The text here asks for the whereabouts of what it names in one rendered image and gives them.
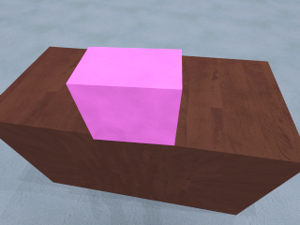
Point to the pedestal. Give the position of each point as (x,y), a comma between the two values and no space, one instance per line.
(235,139)

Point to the carton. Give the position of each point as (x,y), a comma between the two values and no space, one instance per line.
(129,95)

